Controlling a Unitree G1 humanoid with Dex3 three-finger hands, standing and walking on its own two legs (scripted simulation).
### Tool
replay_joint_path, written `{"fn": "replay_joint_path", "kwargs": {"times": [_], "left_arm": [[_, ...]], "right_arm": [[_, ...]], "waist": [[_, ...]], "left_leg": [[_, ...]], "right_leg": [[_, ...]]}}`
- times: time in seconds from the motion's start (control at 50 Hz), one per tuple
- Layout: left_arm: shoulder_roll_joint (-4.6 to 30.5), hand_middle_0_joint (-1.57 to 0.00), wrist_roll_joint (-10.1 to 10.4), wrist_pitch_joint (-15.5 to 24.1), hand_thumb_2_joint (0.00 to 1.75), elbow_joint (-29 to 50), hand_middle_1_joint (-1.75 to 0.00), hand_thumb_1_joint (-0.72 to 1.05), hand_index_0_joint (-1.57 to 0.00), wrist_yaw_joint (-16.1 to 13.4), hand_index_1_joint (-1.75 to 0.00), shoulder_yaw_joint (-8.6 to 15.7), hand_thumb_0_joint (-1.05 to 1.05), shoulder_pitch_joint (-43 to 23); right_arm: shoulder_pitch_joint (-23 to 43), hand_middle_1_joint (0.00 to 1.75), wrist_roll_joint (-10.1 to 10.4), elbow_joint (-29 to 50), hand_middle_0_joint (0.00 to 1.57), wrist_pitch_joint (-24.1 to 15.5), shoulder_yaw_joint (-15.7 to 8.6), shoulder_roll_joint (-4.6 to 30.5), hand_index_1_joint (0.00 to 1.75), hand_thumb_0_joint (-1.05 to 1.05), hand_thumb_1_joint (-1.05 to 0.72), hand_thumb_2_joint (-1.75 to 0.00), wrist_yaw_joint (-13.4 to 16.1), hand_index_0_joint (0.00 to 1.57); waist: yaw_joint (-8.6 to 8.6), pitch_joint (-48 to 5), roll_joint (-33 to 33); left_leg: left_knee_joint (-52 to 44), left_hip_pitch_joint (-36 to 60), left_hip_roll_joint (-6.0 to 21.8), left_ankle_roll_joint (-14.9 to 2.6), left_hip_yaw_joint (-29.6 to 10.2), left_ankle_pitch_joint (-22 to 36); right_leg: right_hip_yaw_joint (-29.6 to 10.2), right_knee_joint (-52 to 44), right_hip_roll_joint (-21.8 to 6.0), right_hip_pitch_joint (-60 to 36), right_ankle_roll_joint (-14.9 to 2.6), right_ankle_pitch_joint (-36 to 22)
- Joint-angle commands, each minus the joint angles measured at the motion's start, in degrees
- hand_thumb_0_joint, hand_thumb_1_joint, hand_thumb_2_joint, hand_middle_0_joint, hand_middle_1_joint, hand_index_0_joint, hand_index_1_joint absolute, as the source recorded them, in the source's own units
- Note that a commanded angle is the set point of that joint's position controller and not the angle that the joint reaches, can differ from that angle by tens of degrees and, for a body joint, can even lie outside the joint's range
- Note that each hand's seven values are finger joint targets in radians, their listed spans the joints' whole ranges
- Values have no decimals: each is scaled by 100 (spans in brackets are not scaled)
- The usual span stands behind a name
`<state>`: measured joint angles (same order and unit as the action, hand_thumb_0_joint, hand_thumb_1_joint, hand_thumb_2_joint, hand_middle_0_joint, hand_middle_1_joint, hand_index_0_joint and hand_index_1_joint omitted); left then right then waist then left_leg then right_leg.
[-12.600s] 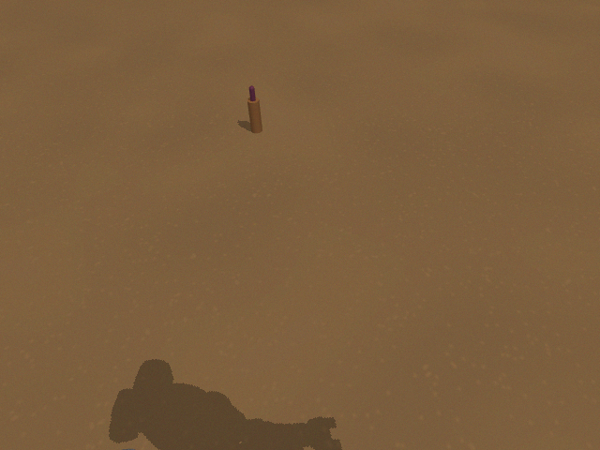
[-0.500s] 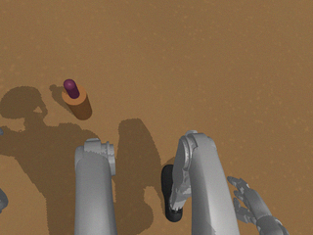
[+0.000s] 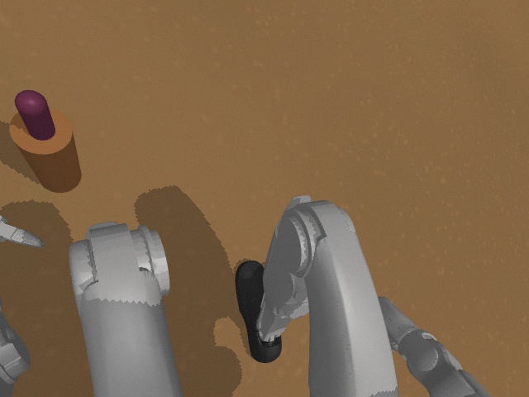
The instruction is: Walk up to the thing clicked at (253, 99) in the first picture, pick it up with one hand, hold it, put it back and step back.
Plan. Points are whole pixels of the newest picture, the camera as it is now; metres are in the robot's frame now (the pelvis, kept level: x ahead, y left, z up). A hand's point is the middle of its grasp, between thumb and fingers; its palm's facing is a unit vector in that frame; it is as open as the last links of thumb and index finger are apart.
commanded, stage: close in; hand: left
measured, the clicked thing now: (48, 146) +0.46 +0.24 -0.15
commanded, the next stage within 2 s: close in 0.60 s
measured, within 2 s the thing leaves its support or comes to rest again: leaves its support in 1.80 s
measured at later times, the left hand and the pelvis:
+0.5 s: hand (42, 168) +0.42 +0.25 -0.15, palm faces +0.14 -0.99 +0.02, open 17.4 cm; pelvis -0.01 +0.01 +0.00, yaw -1 degrees
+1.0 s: hand (51, 159) +0.44 +0.24 -0.15, palm faces +0.18 -0.98 +0.00, open 13.8 cm; pelvis +0.00 +0.01 +0.00, yaw -2 degrees
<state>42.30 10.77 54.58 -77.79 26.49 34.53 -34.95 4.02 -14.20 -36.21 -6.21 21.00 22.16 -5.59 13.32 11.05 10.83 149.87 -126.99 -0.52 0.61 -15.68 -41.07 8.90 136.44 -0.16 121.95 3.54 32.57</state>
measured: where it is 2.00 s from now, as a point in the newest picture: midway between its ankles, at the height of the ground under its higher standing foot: (200, 356)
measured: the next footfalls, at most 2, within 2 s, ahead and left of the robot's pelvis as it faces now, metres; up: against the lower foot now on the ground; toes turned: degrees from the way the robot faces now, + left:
none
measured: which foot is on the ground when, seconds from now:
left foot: down 0.00-1.00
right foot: down 0.00-1.00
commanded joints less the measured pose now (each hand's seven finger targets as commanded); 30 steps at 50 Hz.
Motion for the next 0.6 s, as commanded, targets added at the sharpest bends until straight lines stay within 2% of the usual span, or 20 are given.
{"fn": "replay_joint_path", "kwargs": {"times": [0.0, 0.02, 0.08, 0.1, 0.12, 0.14, 0.16, 0.18, 0.22, 0.3, 0.34, 0.38, 0.4, 0.42, 0.46, 0.48, 0.56, 0.58], "left_arm": [[1266, -4, -229, 635, 6, 948, -13, -61, -7, -502, -10, -249, 0, -1407], [1139, -4, -288, 638, 6, 831, -13, -61, -7, -601, -10, -323, 0, -1256], [854, -5, -325, 701, 3, 710, -11, -61, -8, -830, -7, -561, 0, -1191], [888, -6, -323, 719, 3, 748, -11, -61, -9, -906, -8, -568, 0, -1234], [828, -7, -342, 733, 2, 762, -11, -61, -10, -968, -8, -644, 0, -1311], [784, -8, -382, 741, 4, 673, -13, -61, -11, -1044, -9, -704, 0, -1195], [688, -8, -393, 772, 5, 702, -13, -61, -12, -1095, -10, -823, 0, -1303], [653, -9, -388, 777, 3, 662, -13, -61, -12, -1167, -10, -811, 0, -1271], [612, -9, -432, 825, 7, 594, -15, -61, -13, -1280, -12, -943, 0, -1409], [804, -9, -521, 962, 7, 607, -14, -61, -11, -1510, -11, -926, 0, -1569], [671, -8, -534, 1007, 8, 494, -14, -61, -11, -1615, -12, -984, 0, -1582], [799, -8, -600, 1059, 10, 493, -15, -61, -10, -1721, -13, -980, 0, -1622], [673, -8, -656, 1073, 10, 433, -15, -61, -10, -1774, -13, -1064, 0, -1611], [764, -8, -668, 1086, 10, 460, -14, -61, -10, -1848, -13, -985, 0, -1577], [722, -7, -687, 1119, 11, 425, -14, -61, -8, -1912, -12, -1040, 0, -1578], [635, -7, -708, 1116, 12, 399, -15, -61, -9, -1948, -13, -1087, 0, -1479], [712, -7, -746, 1176, 12, 527, -14, -61, -8, -2106, -13, -1112, 0, -1565], [712, -6, -730, 1184, 13, 571, -13, -60, -7, -2132, -13, -1064, 0, -1442]], "right_arm": [[-218, 30, -107, 168, 20, 78, -615, 1976, 30, 0, -90, -90, 23, 20], [-195, 30, -132, 166, 20, 110, -607, 1969, 30, 0, -90, -90, -3, 20], [-130, 30, -200, 215, 20, 181, -567, 1963, 30, 0, -90, -89, -73, 20], [-117, 30, -218, 225, 20, 211, -560, 1961, 30, 0, -90, -90, -87, 20], [-112, 30, -224, 244, 20, 241, -549, 1968, 30, 0, -91, -90, -98, 20], [-66, 30, -233, 249, 20, 257, -557, 1979, 30, 0, -90, -89, -118, 20], [-78, 30, -257, 259, 20, 279, -522, 1987, 30, 0, -90, -89, -138, 20], [-99, 30, -250, 278, 20, 307, -518, 1991, 30, 0, -90, -89, -153, 20], [-27, 30, -277, 308, 20, 342, -464, 1965, 30, 0, -90, -89, -176, 20], [15, 30, -333, 335, 20, 422, -375, 1939, 30, 0, -90, -90, -202, 20], [84, 30, -350, 394, 20, 445, -352, 1943, 30, 0, -90, -90, -214, 20], [71, 30, -385, 374, 20, 476, -309, 1933, 30, 0, -90, -90, -224, 20], [83, 30, -406, 392, 20, 487, -304, 1923, 30, 0, -90, -90, -230, 20], [76, 30, -406, 403, 20, 506, -285, 1929, 30, 0, -90, -90, -233, 20], [99, 30, -428, 416, 20, 538, -278, 1934, 30, 0, -90, -90, -249, 20], [103, 30, -431, 424, 20, 547, -287, 1944, 30, 0, -90, -90, -253, 20], [35, 30, -453, 398, 20, 591, -253, 1954, 30, 0, -90, -90, -281, 20], [4, 30, -465, 367, 20, 600, -243, 1921, 30, 0, -90, -90, -281, 20]], "waist": [[333, -3293, -3124], [301, -3224, -3039], [454, -3091, -2812], [441, -3101, -2752], [500, -3104, -2699], [462, -3022, -2745], [562, -3017, -2753], [547, -3073, -2688], [623, -2952, -2664], [614, -2916, -2689], [644, -2821, -2622], [624, -2808, -2740], [692, -2793, -2690], [657, -2833, -2652], [661, -2731, -2718], [671, -2758, -2704], [701, -2879, -2793], [646, -2982, -2751]], "left_leg": [[-2219, 2471, 246, 137, 452, 538], [-2194, 2454, 253, 142, 432, 596], [-2094, 2215, 218, 97, 418, 594], [-2068, 2188, 219, 80, 432, 611], [-2077, 2186, 209, 85, 386, 561], [-2103, 2205, 212, 97, 357, 538], [-2114, 2243, 217, 104, 296, 614], [-2122, 2310, 219, 121, 258, 634], [-2093, 2184, 207, 91, 242, 501], [-2051, 2109, 204, 73, 238, 406], [-2090, 2102, 213, 88, 191, 306], [-2072, 2054, 196, 78, 221, 266], [-2082, 2090, 200, 86, 185, 305], [-2075, 2088, 205, 89, 177, 301], [-2092, 2023, 191, 84, 184, 199], [-2127, 2144, 212, 108, 141, 249], [-2094, 2193, 205, 116, 119, 425], [-2030, 2213, 197, 101, 161, 586]], "right_leg": [[740, -833, 179, -1518, -450, -389], [744, -812, 182, -1497, -447, -451], [769, -854, 193, -1590, -429, -510], [756, -889, 200, -1647, -423, -531], [786, -889, 203, -1614, -412, -507], [788, -848, 204, -1541, -423, -494], [815, -826, 200, -1587, -410, -583], [837, -820, 206, -1565, -409, -593], [830, -849, 214, -1565, -397, -513], [801, -869, 245, -1643, -390, -466], [823, -872, 238, -1536, -389, -391], [809, -878, 262, -1608, -397, -378], [826, -869, 253, -1599, -387, -418], [841, -875, 262, -1599, -390, -408], [846, -885, 270, -1587, -389, -335], [862, -869, 258, -1547, -388, -392], [874, -837, 273, -1667, -390, -546], [841, -857, 292, -1816, -380, -687]]}}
